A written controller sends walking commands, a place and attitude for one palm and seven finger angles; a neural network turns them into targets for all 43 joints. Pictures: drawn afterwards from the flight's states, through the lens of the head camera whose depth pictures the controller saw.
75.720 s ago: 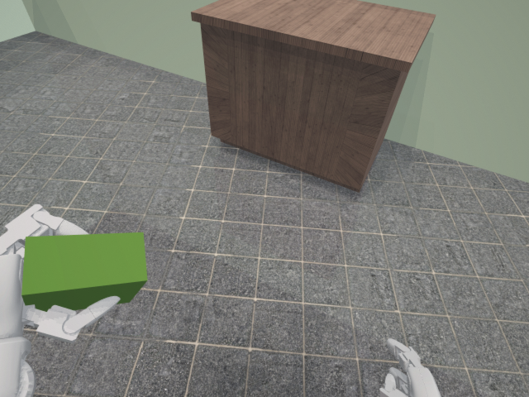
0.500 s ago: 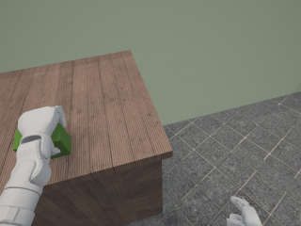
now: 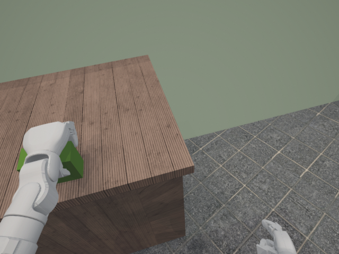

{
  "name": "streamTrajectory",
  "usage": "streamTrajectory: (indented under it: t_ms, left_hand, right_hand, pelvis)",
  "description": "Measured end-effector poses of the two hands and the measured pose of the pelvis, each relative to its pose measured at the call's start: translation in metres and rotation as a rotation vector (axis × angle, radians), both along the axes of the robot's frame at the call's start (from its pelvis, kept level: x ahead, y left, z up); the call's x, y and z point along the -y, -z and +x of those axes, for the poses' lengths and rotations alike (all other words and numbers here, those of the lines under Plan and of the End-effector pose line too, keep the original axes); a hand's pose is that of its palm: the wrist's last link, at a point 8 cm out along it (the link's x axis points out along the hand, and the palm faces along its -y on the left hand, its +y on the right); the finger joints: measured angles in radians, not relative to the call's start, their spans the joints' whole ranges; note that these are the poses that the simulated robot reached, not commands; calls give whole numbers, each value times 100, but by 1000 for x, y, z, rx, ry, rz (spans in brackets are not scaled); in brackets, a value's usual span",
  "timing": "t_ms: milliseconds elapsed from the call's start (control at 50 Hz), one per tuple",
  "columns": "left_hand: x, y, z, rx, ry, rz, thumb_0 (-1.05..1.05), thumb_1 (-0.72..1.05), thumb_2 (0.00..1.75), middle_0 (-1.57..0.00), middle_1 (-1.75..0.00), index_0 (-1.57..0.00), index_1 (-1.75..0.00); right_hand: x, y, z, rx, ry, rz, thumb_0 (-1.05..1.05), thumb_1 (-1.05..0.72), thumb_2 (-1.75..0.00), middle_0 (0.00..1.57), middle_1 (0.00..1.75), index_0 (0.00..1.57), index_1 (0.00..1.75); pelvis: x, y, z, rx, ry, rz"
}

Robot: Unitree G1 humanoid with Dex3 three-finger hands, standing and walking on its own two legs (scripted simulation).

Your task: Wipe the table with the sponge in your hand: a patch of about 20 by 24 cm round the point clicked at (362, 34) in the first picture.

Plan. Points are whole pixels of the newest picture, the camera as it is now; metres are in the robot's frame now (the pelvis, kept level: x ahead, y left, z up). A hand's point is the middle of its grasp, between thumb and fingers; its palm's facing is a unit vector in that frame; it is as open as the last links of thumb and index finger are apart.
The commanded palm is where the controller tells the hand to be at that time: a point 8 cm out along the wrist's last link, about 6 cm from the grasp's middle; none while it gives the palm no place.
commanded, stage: lift the sponge slowly off the table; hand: left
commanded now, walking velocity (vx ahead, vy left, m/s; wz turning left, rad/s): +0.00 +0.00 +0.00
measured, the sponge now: (57, 167) +0.29 +0.34 +0.05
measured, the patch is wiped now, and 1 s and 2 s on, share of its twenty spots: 1.00 1.00 1.00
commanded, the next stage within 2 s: bring the sponge back beside the body in 1.76 s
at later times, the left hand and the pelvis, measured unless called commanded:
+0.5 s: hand (53, 149) +0.29 +0.31 +0.12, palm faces +0.01 -0.02 -1.00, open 9.6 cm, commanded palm +0.27 +0.31 +0.19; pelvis +0.00 +0.00 +0.00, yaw +1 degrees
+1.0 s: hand (48, 138) +0.30 +0.31 +0.15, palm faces +0.03 +0.00 -1.00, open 9.6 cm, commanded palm +0.27 +0.31 +0.22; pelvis -0.01 +0.00 +0.00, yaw +1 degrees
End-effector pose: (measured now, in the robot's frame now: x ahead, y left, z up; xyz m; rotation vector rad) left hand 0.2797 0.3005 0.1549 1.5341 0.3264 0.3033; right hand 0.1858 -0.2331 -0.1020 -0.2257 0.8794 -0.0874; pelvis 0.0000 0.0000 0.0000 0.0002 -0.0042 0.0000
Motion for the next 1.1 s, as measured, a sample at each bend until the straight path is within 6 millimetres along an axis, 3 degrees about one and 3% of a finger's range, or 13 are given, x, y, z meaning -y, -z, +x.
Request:
streamTrajectory:
  t_ms: [360,780,1100]
  left_hand:
    - [-5,-7,-6,-13,6,-2,-1,-52,104,-80,-139,-82,-146]
    - [2,-36,-4,23,8,6,-1,-52,104,-81,-139,-83,-146]
    - [-6,-58,-7,53,9,14,-1,-52,104,-81,-139,-83,-146]
  right_hand:
    - [-4,-10,15,42,-32,-15,1,-91,-90,20,29,20,30]
    - [-15,-11,11,56,-58,20,1,-91,-90,20,29,20,30]
    - [-6,-11,5,48,-49,9,1,-91,-90,20,29,20,30]
  pelvis:
    - [3,-2,-3,20,-9,-2]
    - [2,-4,-12,39,-16,0]
    - [3,-4,-13,43,-10,-2]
